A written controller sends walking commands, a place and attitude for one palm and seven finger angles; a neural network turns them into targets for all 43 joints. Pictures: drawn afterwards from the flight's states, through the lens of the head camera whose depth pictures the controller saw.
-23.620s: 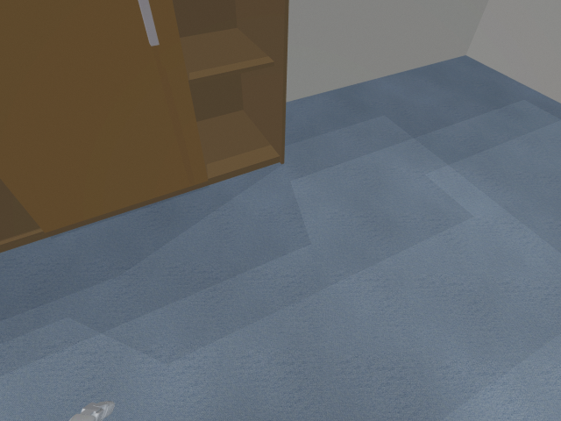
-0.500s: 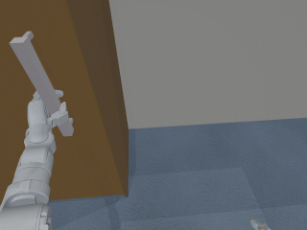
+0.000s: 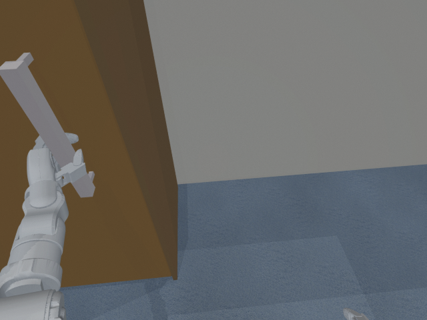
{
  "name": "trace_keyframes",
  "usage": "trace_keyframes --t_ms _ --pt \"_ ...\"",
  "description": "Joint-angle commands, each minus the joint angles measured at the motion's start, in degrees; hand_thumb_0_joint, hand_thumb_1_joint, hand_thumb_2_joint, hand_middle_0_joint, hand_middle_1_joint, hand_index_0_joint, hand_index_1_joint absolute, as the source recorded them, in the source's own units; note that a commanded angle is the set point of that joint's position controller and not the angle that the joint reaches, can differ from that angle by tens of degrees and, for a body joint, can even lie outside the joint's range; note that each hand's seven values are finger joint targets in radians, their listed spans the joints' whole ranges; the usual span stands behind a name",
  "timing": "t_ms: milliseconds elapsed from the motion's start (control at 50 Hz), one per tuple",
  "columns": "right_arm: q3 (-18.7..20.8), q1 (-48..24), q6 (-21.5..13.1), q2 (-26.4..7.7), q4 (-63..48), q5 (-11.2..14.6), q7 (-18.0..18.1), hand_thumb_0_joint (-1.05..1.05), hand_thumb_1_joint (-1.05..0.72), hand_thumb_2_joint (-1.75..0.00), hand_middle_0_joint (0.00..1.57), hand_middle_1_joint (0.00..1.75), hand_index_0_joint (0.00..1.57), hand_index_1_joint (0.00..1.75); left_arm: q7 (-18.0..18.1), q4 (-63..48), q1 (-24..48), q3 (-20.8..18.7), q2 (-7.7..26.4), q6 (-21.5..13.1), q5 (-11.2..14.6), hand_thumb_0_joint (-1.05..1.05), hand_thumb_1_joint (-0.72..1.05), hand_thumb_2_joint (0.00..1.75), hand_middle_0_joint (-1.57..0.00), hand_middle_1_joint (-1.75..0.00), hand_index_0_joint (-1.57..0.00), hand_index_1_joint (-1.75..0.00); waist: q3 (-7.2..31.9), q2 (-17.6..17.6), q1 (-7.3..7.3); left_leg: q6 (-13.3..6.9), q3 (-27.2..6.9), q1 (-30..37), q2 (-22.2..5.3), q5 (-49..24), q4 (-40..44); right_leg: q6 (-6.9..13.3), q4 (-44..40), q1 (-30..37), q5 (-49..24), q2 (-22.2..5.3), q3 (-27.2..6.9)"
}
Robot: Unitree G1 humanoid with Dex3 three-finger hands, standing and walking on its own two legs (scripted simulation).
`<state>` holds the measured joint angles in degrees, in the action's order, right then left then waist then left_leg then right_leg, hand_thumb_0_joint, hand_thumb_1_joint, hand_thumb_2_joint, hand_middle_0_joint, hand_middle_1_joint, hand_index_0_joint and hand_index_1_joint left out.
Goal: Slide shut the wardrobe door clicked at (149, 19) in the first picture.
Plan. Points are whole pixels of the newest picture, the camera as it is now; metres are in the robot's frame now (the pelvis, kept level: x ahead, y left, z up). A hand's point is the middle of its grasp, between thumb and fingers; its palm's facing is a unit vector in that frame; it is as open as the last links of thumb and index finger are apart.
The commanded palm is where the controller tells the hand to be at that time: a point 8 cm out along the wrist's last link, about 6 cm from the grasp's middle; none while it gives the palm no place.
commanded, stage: loosen the grip on the handle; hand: left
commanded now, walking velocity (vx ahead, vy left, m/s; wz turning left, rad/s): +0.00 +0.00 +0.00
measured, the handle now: (62, 135) +0.41 +0.32 +0.15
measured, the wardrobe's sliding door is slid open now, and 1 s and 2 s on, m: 0.00 0.00 0.00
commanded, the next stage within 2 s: slip the hand off the handle in 0.60 s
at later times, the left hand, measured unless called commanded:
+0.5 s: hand (72, 165) +0.38 +0.31 +0.10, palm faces +0.48 -0.84 -0.24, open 13.3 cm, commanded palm +0.33 +0.33 +0.12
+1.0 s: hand (40, 172) +0.35 +0.36 +0.10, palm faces +0.52 -0.82 -0.22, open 14.3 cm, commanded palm +0.31 +0.38 +0.12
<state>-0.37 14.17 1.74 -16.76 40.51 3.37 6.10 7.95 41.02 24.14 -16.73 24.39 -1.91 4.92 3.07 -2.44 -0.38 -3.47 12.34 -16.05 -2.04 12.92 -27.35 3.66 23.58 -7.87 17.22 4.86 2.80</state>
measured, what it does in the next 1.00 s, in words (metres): stands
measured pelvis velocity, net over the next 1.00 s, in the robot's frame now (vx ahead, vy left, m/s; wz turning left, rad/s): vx -0.03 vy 0.01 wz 0.08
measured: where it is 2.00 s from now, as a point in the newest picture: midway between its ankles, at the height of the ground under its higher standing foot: outside the picture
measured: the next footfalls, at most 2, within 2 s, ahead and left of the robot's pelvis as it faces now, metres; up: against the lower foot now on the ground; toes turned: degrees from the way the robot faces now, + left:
none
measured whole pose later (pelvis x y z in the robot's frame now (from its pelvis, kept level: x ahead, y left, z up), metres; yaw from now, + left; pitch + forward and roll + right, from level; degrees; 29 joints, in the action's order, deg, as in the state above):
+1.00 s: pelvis -0.03 +0.01 -0.01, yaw +5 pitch +5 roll -1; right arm -1.2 17.4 -2.2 -15.7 36.7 2.6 4.4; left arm 2.7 45.6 33.0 -23.5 30.9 0.4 0.0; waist 2.8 0.1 -2.8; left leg -5.0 7.2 -26.8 0.2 12.3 -33.2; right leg 3.9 31.9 -18.3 19.4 3.5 5.6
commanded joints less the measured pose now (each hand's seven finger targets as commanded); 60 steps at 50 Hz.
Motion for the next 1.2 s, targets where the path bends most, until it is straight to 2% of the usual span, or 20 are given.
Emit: trace_keyframes --t_ms 0,20,40,60,80,100,120,140,180,220,260,320,400,480,620,660,680,840,1040,1180 --pt "7.4 3.7 -4.9 -9.7 -9.0 -1.6 -2.0 0.0 -0.9 -0.9 0.2 0.3 0.2 0.3 -0.3 -15.3 55.1 -28.4 50.6 -5.4 -8.8 0.0 0.9 0.9 -0.45 -1.4 -0.45 -1.4 -5.6 10.1 -1.37 -1.9 -8.9 11.5 -7.0 -15.1 1.9 -10.2 -0.7 -21.3 -27.1 -7.4 -7.2" --pt "3.9 -3.4 -7.5 -8.8 -7.4 -3.6 -2.5 0.0 -0.9 -0.9 0.2 0.3 0.2 0.3 -5.6 7.3 44.3 -4.3 15.8 2.1 -9.2 0.0 0.78 0.84 -0.45 -1.4 -0.45 -1.4 12.2 8.6 -4.99 -1.7 -11.3 9.7 0.0 -40.8 1.3 -1.9 8.6 -10.0 -41.7 -3.7 -0.1" --pt "5.2 0.9 -7.7 -9.0 -7.0 -0.4 -2.3 0.0 -0.9 -0.9 0.2 0.3 0.2 0.3 -6.7 -2.6 35.6 -12.1 18.9 2.9 -6.5 0.0 0.66 0.78 -0.45 -1.4 -0.45 -1.4 17.1 8.7 -2.16 -0.5 -13.9 17.5 -1.0 -48.8 -2.9 -2.4 8.6 -13.9 -31.6 -3.4 0.5" --pt "5.1 0.1 -8.2 -7.9 -8.3 -0.9 -2.6 0.0 -0.9 -0.9 0.2 0.3 0.2 0.3 -8.8 -6.8 33.3 -5.6 11.7 3.3 -6.1 0.0 0.54 0.73 -0.45 -1.4 -0.45 -1.4 20.7 -4.8 -0.03 2.6 -14.0 22.2 -1.9 -53.4 -3.3 -2.0 7.3 -16.3 -21.0 -3.9 0.0" --pt "5.5 1.1 -8.0 -10.1 -6.4 -1.5 -2.7 0.0 -0.9 -0.9 0.2 0.3 0.2 0.3 -8.1 -6.9 34.4 -13.6 21.5 1.3 -5.8 0.0 0.42 0.67 -0.45 -1.4 -0.45 -1.4 22.1 -7.0 1.22 1.9 -14.0 26.5 -1.3 -33.0 -1.3 -1.9 2.5 -19.4 -9.2 -3.6 -2.3" --pt "4.5 -2.2 -8.6 -8.5 -9.2 -2.3 -2.4 0.0 -0.9 -0.9 0.2 0.3 0.2 0.3 -7.2 -10.0 32.3 -10.2 18.5 0.9 -5.9 0.0 0.3 0.61 -0.45 -1.4 -0.45 -1.4 18.6 -10.8 1.6 1.0 -12.3 20.6 0.2 -22.1 -1.1 -1.2 1.2 -16.1 -10.2 -4.3 -2.7" --pt "3.8 -1.3 -8.6 -7.9 -9.0 -1.8 -2.3 0.0 -0.9 -0.9 0.2 0.3 0.2 0.3 -5.6 -9.7 30.3 -9.0 17.6 0.7 -6.2 0.0 0.17 0.55 -0.45 -1.4 -0.45 -1.4 17.1 -7.7 1.12 0.3 -11.5 16.5 0.9 -17.4 -1.3 -1.2 1.4 -13.8 -12.3 -4.5 -2.4" --pt "3.4 -0.9 -8.7 -7.9 -9.2 -2.0 -2.7 0.0 -0.9 -0.9 0.2 0.3 0.2 0.3 -4.5 -11.6 33.8 -5.2 15.3 0.0 -7.2 0.0 0.05 0.49 -0.45 -1.4 -0.45 -1.4 17.2 -8.7 -0.14 -0.1 -10.9 15.5 1.0 -17.6 -2.2 -1.5 2.1 -14.7 -14.6 -4.5 -2.8" --pt "3.6 0.8 -7.9 -8.9 -8.8 -2.3 -2.8 0.0 -0.9 -0.9 0.2 0.3 0.2 0.3 -2.6 -10.4 34.6 -7.7 20.2 -0.4 -7.8 0.0 -0.19 0.37 -0.45 -1.4 -0.45 -1.4 20.1 -1.4 -0.83 -0.6 -10.8 10.2 0.9 -15.2 -3.4 -2.3 2.9 -12.4 -16.0 -4.8 -3.6" --pt "3.0 0.4 -7.7 -8.5 -8.7 -1.7 -2.5 0.0 -0.9 -0.9 0.2 0.3 0.2 0.3 -1.6 -7.5 35.8 -7.2 19.7 -1.3 -6.4 0.0 -0.43 0.26 -0.44 -1.38 -0.44 -1.38 18.6 3.5 -1.47 -0.7 -10.9 5.1 1.2 -6.6 -2.4 -3.2 1.9 -11.9 -9.4 -5.0 -4.7" --pt "2.7 0.6 -7.8 -8.7 -8.3 -1.5 -2.2 0.0 -0.9 -0.9 0.2 0.3 0.2 0.3 -1.2 -4.8 36.8 -8.3 21.7 -2.3 -5.8 0.0 -0.55 0.2 -0.41 -1.35 -0.41 -1.35 16.4 4.3 -1.93 -0.7 -10.9 2.0 1.2 -1.1 -2.3 -3.6 0.5 -12.8 -3.0 -5.3 -6.1" --pt "2.2 0.8 -7.9 -8.3 -7.8 -1.1 -2.0 0.0 -0.9 -0.9 0.2 0.3 0.2 0.3 -1.2 -3.4 42.0 -5.1 21.1 -3.3 -6.6 0.0 -0.55 0.2 -0.37 -1.3 -0.37 -1.3 14.3 -1.3 -2.91 -0.8 -11.6 1.9 1.1 2.7 -2.3 -3.2 -0.2 -16.1 3.4 -5.4 -7.1" --pt "2.5 2.6 -7.9 -8.3 -6.8 -1.2 -1.8 0.0 -0.9 -0.9 0.2 0.3 0.2 0.3 -1.0 -1.5 42.6 -5.5 22.5 -3.4 -7.1 0.0 -0.55 0.2 -0.32 -1.23 -0.32 -1.23 14.4 -2.5 -3.09 -0.8 -12.4 1.5 0.8 2.9 -2.9 -2.9 -0.3 -16.6 3.9 -5.5 -7.4" --pt "2.9 4.3 -8.2 -8.2 -6.4 -1.4 -1.9 0.0 -0.9 -0.9 0.2 0.3 0.2 0.3 -1.6 -4.6 39.9 -4.2 18.6 -4.2 -5.2 0.0 -0.55 0.2 -0.26 -1.17 -0.26 -1.17 18.0 -2.6 -2.87 -0.9 -13.0 6.5 0.4 -4.6 -3.4 -2.6 1.5 -16.0 -5.0 -4.3 -5.2" --pt "3.0 5.6 -7.9 -8.1 -5.6 -1.2 -1.8 0.0 -0.9 -0.9 0.2 0.3 0.2 0.3 -1.6 -6.6 38.6 -3.1 15.9 -2.5 -4.4 0.0 -0.55 0.2 -0.25 -1.15 -0.25 -1.15 15.9 -0.1 -3.41 -1.0 -13.4 8.6 0.3 -10.6 -3.8 -2.9 2.6 -17.0 -11.6 -4.0 -3.6" --pt "3.1 5.7 -7.5 -8.3 -5.7 -1.3 -1.8 0.0 -0.9 -0.9 0.2 0.3 0.2 0.3 -0.9 -6.8 36.1 -5.0 18.0 -1.8 -5.0 0.0 -0.55 0.2 -0.25 -1.15 -0.25 -1.15 16.5 -0.5 -2.66 -1.0 -13.5 8.6 0.3 -12.1 -4.0 -2.8 2.9 -16.3 -12.5 -4.0 -3.5" --pt "2.9 6.5 -7.1 -8.8 -5.4 -1.4 -1.5 0.0 -0.9 -0.9 0.2 0.3 0.2 0.3 -0.8 -5.3 35.9 -8.9 23.5 -1.5 -5.6 0.0 -0.55 0.2 -0.25 -1.15 -0.25 -1.15 16.7 0.6 -2.5 -1.0 -13.6 7.7 0.3 -12.4 -3.9 -2.9 3.1 -15.1 -13.1 -4.1 -3.6" --pt "2.2 4.8 -5.9 -7.9 -8.5 -0.9 -1.0 0.0 -0.9 -0.9 0.2 0.3 0.2 0.3 -3.5 -7.0 31.4 -10.4 25.2 -0.5 -5.1 0.0 -0.55 0.2 -0.25 -1.15 -0.25 -1.15 16.9 -2.3 -0.91 -0.7 -13.0 7.7 0.5 -14.8 -4.0 -2.5 4.0 -13.4 -15.1 -4.1 -3.3" --pt "2.2 5.3 -6.4 -8.6 -7.3 -0.2 0.1 0.0 -0.9 -0.9 0.2 0.3 0.2 0.3 -8.7 -6.0 36.5 -5.4 22.2 -2.2 -3.1 0.0 -0.55 0.2 -0.25 -1.15 -0.25 -1.15 13.7 -2.8 -4.31 -0.5 -16.0 10.6 -0.3 -9.3 -3.6 -2.3 2.4 -19.9 -8.2 -3.6 -2.9" --pt "1.9 6.7 -6.7 -9.4 -6.0 -0.5 0.4 0.0 -0.9 -0.9 0.2 0.3 0.2 0.3 -9.6 -2.3 41.8 -6.7 26.8 -4.2 -4.2 0.0 -0.55 0.2 -0.25 -1.15 -0.25 -1.15 15.3 -4.1 -4.66 -0.2 -18.9 11.5 -0.5 -4.5 -2.6 -2.0 3.0 -22.6 -4.8 -3.7 -2.5"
